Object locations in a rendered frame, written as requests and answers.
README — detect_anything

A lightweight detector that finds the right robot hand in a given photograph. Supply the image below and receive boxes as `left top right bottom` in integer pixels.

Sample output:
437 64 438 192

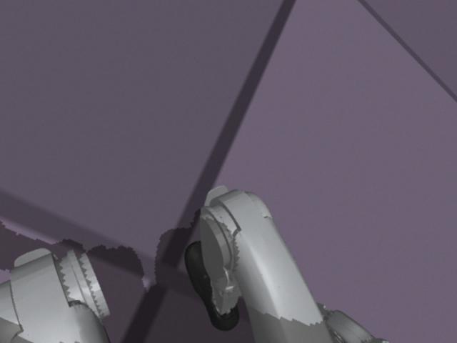
317 302 375 343

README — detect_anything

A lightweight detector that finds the right robot foot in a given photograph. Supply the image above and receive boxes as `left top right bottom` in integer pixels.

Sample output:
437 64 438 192
184 241 239 331

